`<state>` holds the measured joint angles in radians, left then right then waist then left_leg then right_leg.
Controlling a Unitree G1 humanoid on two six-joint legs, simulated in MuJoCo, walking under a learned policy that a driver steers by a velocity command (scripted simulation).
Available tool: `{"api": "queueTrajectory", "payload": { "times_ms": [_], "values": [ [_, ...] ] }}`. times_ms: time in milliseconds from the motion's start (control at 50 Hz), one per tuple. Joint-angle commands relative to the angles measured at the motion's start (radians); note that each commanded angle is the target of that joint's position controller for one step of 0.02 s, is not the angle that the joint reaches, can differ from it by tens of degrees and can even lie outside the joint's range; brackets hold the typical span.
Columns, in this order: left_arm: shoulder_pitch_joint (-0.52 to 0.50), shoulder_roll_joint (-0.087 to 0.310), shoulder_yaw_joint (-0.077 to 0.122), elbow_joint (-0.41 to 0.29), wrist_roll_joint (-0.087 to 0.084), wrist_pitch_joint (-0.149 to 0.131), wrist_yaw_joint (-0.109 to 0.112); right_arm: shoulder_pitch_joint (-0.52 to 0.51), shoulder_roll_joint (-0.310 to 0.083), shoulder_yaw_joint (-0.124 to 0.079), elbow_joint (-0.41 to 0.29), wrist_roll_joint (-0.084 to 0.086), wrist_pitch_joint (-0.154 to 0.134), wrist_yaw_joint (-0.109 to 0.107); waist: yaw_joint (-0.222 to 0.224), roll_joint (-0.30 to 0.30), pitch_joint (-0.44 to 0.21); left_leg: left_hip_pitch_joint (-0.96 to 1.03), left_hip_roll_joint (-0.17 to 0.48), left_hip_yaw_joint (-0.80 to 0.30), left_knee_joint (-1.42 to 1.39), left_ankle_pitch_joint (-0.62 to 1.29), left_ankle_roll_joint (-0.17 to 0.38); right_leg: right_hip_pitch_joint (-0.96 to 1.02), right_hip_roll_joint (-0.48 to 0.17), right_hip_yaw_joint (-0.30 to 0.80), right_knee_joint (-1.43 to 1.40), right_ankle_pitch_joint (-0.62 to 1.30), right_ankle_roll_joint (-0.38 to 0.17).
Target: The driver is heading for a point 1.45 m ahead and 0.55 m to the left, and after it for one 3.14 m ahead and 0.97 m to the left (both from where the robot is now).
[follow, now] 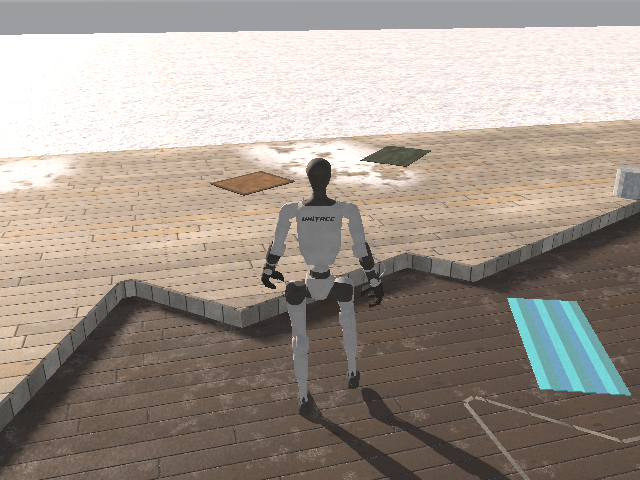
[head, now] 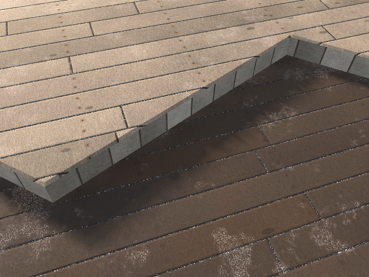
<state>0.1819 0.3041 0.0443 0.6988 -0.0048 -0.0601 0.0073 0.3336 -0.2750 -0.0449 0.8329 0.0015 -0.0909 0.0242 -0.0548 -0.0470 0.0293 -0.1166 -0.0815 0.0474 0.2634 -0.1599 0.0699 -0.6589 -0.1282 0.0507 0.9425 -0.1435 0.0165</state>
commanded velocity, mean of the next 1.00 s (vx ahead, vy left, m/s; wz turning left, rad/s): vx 0.23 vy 0.00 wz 0.37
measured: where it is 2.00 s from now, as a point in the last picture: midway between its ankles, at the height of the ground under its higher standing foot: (145, 261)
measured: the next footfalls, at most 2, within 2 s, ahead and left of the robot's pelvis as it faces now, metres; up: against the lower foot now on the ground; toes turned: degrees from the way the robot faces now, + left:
right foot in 0.24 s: +0.33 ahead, -0.16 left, +0.00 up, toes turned +1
left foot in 0.70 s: +0.27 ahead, +0.09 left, +0.00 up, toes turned +19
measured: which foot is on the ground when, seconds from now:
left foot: down 0.00-0.24, up 0.26-0.68, down 0.70-1.00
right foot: up 0.00-0.22, down 0.24-0.70, up 0.72-1.00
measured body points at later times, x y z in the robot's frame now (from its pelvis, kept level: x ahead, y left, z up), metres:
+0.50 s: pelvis +0.21 -0.06 -0.01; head +0.26 -0.06 +0.44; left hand +0.32 +0.23 -0.11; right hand +0.37 -0.33 -0.12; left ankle +0.23 +0.08 -0.69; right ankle +0.29 -0.16 -0.75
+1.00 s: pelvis +0.28 +0.00 +0.00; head +0.30 +0.03 +0.45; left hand +0.30 +0.31 -0.12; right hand +0.47 -0.23 -0.10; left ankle +0.24 +0.08 -0.75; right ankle +0.38 -0.12 -0.70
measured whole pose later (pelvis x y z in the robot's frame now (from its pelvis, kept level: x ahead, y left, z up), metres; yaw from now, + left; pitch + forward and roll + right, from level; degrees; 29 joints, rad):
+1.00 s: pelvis +0.28 +0.00 +0.00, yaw +26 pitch +2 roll -1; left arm 0.14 0.31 0.07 0.81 0.05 0.03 -0.04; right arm 0.32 -0.30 -0.06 0.72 -0.02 0.01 0.03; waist -0.03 -0.03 0.01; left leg -0.19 -0.07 -0.10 0.37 -0.20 0.06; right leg -0.46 -0.03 0.01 0.80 -0.30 0.05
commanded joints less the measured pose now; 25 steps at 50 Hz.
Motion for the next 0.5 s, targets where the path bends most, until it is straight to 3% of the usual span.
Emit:
{"api": "queueTrajectory", "payload": {
  "times_ms": [20,120,160,200,220,240,260,280,300,320,340,360,380,420,500],
  "values": [
    [-0.037,0.034,0.003,-0.062,0.002,-0.018,-0.007,-0.064,-0.162,-0.034,-0.069,0.008,-0.015,-0.011,0.021,0.085,0.037,-0.072,0.247,-0.146,-0.166,0.138,0.156,0.031,-0.004,-0.008,-0.186,0.182,0.010],
    [-0.190,0.033,-0.001,-0.111,-0.013,-0.035,-0.036,0.043,-0.193,-0.039,-0.019,0.021,0.010,-0.016,-0.039,0.083,0.058,0.055,0.291,-0.140,-0.121,0.141,0.137,0.044,0.039,-0.029,-0.377,0.242,-0.007],
    [-0.208,0.047,0.005,-0.126,-0.002,-0.042,-0.046,0.056,-0.191,-0.039,-0.003,0.018,0.028,-0.023,-0.027,0.090,0.056,0.120,0.305,-0.152,-0.039,0.293,0.111,0.065,0.065,-0.025,-0.435,0.184,-0.031],
    [-0.116,0.081,0.023,-0.107,0.011,-0.050,-0.047,0.039,-0.205,-0.042,-0.001,0.016,0.043,-0.031,0.034,0.125,-0.013,0.155,0.288,-0.168,0.099,0.513,0.072,0.202,0.108,-0.037,-0.475,0.153,-0.059],
    [0.003,0.115,0.040,-0.072,0.022,-0.056,-0.042,0.015,-0.198,-0.037,-0.010,0.017,0.047,-0.033,0.103,0.114,-0.095,0.123,0.237,-0.146,0.243,0.591,0.039,0.383,0.122,-0.059,-0.524,0.257,-0.086],
    [0.124,0.178,0.055,-0.051,0.040,-0.057,-0.032,0.014,-0.149,-0.018,-0.039,-0.002,0.041,-0.034,0.144,0.054,-0.241,-0.024,0.171,-0.118,0.457,0.390,-0.009,0.664,-0.003,0.027,-0.445,0.591,-0.131],
    [0.178,0.243,0.065,-0.051,0.058,-0.042,-0.023,0.172,-0.037,0.019,-0.040,-0.013,0.030,-0.026,0.103,-0.208,-0.413,-0.402,0.026,-0.071,0.855,-0.327,-0.094,1.066,-0.316,0.370,-0.384,0.887,-0.315],
    [0.205,0.175,0.054,-0.062,0.038,-0.026,-0.024,0.189,-0.127,-0.001,-0.012,0.013,0.030,-0.026,0.145,-0.178,-0.544,-0.444,0.018,-0.207,1.016,-0.536,-0.109,1.067,-0.342,0.474,-0.424,0.813,-0.353],
    [0.140,0.135,0.041,-0.074,0.028,-0.014,-0.021,0.090,-0.196,-0.028,-0.039,0.039,0.037,-0.029,0.147,-0.109,-0.407,-0.511,0.064,-0.206,1.063,-0.500,-0.112,0.956,-0.292,0.332,-0.453,0.753,-0.311],
    [0.076,0.108,0.032,-0.071,0.020,-0.008,-0.014,0.021,-0.180,-0.028,-0.060,0.039,0.048,-0.037,0.120,-0.064,-0.295,-0.544,0.104,-0.162,1.032,-0.440,-0.120,0.837,-0.243,0.239,-0.482,0.690,-0.276],
    [0.025,0.082,0.024,-0.063,0.014,-0.005,-0.012,0.000,-0.164,-0.031,-0.063,0.028,0.065,-0.044,0.093,-0.037,-0.206,-0.526,0.131,-0.146,0.983,-0.388,-0.134,0.704,-0.208,0.171,-0.528,0.635,-0.260],
    [-0.012,0.072,0.021,-0.057,0.021,-0.008,-0.012,0.012,-0.148,-0.035,-0.064,0.023,0.088,-0.049,0.058,-0.053,-0.160,-0.445,0.154,-0.136,0.937,-0.347,-0.141,0.572,-0.180,0.112,-0.579,0.574,-0.245],
    [-0.049,0.080,0.026,-0.051,0.030,-0.009,-0.014,0.041,-0.123,-0.033,-0.063,0.023,0.111,-0.054,0.028,-0.077,-0.138,-0.376,0.149,-0.109,0.912,-0.316,-0.152,0.474,-0.170,0.075,-0.624,0.512,-0.250],
    [-0.099,0.094,0.033,-0.045,0.035,-0.012,-0.011,0.044,-0.101,-0.034,-0.081,0.018,0.138,-0.061,0.009,-0.087,-0.108,-0.338,0.153,-0.087,0.841,-0.278,-0.164,0.394,-0.174,0.015,-0.678,0.452,-0.267],
    [-0.124,0.125,0.047,-0.023,0.025,0.000,0.010,-0.042,-0.096,-0.034,-0.137,0.007,0.150,-0.048,0.026,-0.064,-0.117,-0.296,0.177,-0.073,0.660,-0.120,-0.141,0.400,-0.181,-0.069,-0.711,0.300,-0.260]
  ]
}}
